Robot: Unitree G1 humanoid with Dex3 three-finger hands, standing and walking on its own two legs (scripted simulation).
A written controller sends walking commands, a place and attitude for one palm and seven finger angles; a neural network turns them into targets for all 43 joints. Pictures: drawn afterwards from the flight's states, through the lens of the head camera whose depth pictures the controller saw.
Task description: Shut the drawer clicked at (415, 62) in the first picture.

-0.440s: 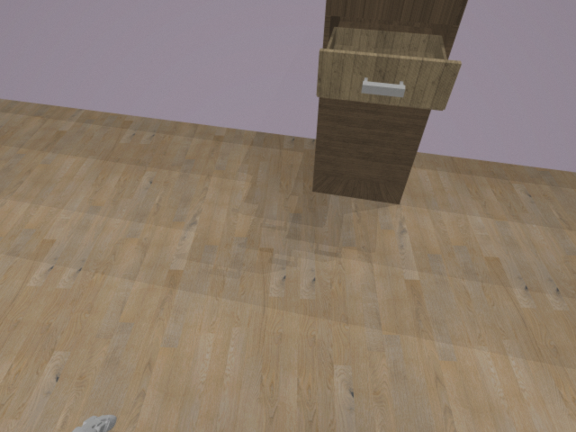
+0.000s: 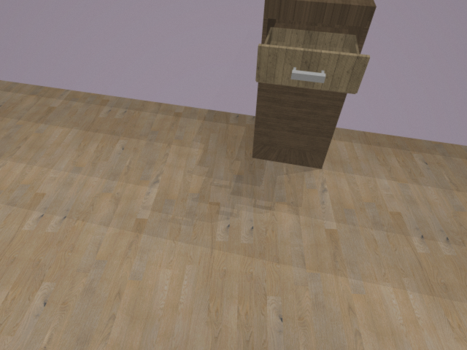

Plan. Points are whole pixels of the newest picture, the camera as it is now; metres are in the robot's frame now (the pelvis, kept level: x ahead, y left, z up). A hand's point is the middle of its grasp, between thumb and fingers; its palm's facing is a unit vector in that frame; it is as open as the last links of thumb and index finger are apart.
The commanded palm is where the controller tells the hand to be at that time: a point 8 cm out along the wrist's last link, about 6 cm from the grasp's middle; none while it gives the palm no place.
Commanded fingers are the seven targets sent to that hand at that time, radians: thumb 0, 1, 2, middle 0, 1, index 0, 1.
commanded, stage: stand and wait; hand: left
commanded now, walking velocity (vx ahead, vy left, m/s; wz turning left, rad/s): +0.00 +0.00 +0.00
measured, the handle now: (308, 73) +1.04 -0.21 -0.01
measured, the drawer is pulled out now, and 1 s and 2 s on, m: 0.29 0.29 0.29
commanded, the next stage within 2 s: look at it before walking up in 0.38 s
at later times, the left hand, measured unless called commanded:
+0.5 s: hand out of the picture +0.06 +0.24 -0.15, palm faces -0.04 -0.94 -0.34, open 7.4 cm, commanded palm none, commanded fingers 0.00 0.90 0.90 -0.20 -0.30 -0.20 -0.30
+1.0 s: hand out of the picture +0.06 +0.24 -0.15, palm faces -0.05 -0.94 -0.33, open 7.4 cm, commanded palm none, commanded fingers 0.00 0.90 0.90 -0.20 -0.30 -0.20 -0.30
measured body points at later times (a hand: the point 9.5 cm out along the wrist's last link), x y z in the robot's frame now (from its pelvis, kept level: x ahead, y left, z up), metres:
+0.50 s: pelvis -0.01 +0.00 +0.00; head -0.02 -0.01 +0.45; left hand +0.06 +0.29 -0.13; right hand +0.05 -0.29 -0.14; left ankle +0.00 +0.13 -0.74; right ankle +0.00 -0.11 -0.74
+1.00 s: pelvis +0.00 +0.00 +0.00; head +0.00 +0.00 +0.45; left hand +0.07 +0.29 -0.13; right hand +0.06 -0.30 -0.13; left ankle +0.00 +0.13 -0.74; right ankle +0.00 -0.11 -0.74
